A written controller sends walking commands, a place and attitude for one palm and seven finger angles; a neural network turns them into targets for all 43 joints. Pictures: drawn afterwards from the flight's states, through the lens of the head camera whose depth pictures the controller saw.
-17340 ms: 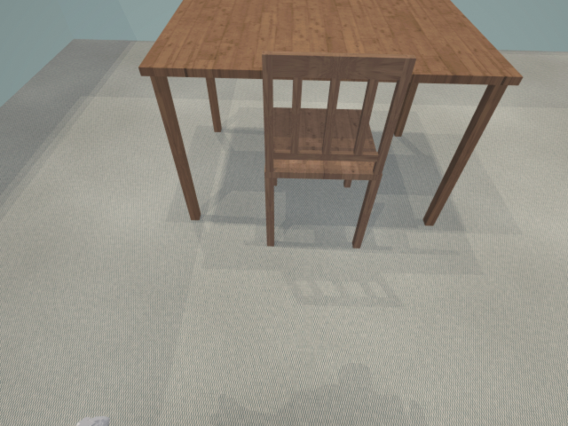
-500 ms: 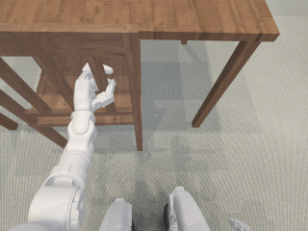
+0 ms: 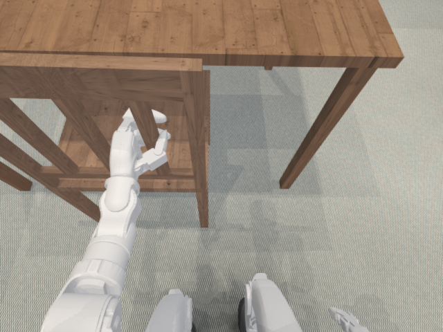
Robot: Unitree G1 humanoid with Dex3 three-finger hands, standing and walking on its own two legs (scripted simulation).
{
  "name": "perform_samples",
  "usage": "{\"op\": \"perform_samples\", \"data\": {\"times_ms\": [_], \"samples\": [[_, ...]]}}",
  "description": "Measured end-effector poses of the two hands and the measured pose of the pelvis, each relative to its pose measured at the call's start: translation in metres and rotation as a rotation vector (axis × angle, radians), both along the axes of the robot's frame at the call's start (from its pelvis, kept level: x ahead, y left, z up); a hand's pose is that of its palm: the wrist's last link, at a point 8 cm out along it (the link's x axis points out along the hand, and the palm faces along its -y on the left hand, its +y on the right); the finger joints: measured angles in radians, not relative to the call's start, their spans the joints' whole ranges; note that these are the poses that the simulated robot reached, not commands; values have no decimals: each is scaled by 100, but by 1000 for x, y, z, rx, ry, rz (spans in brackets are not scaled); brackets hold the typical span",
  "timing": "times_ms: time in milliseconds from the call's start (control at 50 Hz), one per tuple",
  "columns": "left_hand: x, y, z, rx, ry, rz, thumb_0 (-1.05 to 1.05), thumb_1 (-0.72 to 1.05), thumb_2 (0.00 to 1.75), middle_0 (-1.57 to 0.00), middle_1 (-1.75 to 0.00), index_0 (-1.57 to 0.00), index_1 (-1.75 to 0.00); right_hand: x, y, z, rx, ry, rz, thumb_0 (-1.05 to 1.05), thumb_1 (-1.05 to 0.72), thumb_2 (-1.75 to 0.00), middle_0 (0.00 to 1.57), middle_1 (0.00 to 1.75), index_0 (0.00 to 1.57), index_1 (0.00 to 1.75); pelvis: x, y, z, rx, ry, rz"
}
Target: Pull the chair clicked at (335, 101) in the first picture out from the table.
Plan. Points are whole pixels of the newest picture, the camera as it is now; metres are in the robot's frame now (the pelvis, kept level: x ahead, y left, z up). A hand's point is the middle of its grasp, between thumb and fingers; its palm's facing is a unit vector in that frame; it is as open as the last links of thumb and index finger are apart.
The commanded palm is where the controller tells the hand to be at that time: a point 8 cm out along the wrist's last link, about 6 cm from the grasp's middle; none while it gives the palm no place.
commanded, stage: hook a spindle and tug to test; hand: left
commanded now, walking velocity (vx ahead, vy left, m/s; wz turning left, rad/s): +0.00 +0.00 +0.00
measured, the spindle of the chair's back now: (96, 141) +0.47 +0.22 +0.00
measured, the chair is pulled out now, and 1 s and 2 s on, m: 0.02 0.12 0.18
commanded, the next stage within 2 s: step backward, pulling the chair out in 0.12 s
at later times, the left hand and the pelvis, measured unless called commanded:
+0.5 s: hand (159, 158) +0.40 +0.09 +0.04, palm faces -0.05 -0.99 -0.09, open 5.7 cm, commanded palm +0.39 +0.15 +0.04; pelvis +0.01 +0.00 +0.08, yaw +0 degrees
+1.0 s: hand (166, 200) +0.33 +0.08 +0.04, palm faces -0.13 -0.98 -0.13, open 5.7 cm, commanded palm +0.33 +0.14 +0.04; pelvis -0.03 +0.00 +0.09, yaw -2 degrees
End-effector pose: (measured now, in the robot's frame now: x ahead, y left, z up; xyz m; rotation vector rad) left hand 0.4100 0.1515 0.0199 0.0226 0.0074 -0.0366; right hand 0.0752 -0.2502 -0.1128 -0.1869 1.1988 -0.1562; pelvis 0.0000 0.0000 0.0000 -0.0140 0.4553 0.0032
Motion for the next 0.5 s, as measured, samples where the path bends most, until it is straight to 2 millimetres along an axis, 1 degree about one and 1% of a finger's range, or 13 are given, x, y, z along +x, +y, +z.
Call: {"op": "perform_samples", "data": {"times_ms": [240, 260, 300, 340, 400, 460, 500], "samples": [[-15, -1, 0, 4, -2, -9, 0, 66, 81, -42, -142, -38, -145, 20, 1, 0, -3, -57, 28, 1, -90, -89, 20, 30, 20, 30, -2, -1, -1, 2, -11, 8], [-15, -1, 2, 13, 12, -4, 1, 66, 81, -42, -141, -38, -145, 20, 1, 1, -2, -52, 11, 1, -90, -89, 20, 30, 20, 30, -3, -1, 1, 4, -29, 7], [-15, -1, 8, 60, 85, 0, 1, 66, 82, -41, -137, -38, -145, 19, 4, 13, -4, -36, -37, 1, -91, -89, 20, 30, 20, 30, -4, -1, 15, 9, -82, 6], [-16, -1, 16, 99, 183, 8, 3, 66, 82, -40, -132, -39, -145, 18, 9, 29, -6, -24, -68, 1, -91, -89, 20, 30, 20, 30, -2, 0, 34, 11, -117, 6], [-19, 0, 24, 83, 308, 34, 6, 67, 80, -34, -123, -40, -145, 14, 14, 55, -11, -4, -88, 1, -91, -89, 20, 30, 20, 30, 5, 1, 61, 14, -150, 4], [-22, -2, 28, 69, 377, 31, 8, 67, 79, -31, -114, -43, -145, 8, 12, 76, -39, 15, -95, 1, -90, -89, 20, 30, 20, 30, 11, 2, 78, 11, -175, 5], [-22, -4, 30, 85, 406, 9, 9, 67, 78, -31, -113, -45, -145, 3, 7, 85, -67, 27, -99, 1, -90, -89, 20, 30, 20, 30, 13, 3, 85, 6, -189, 6]]}}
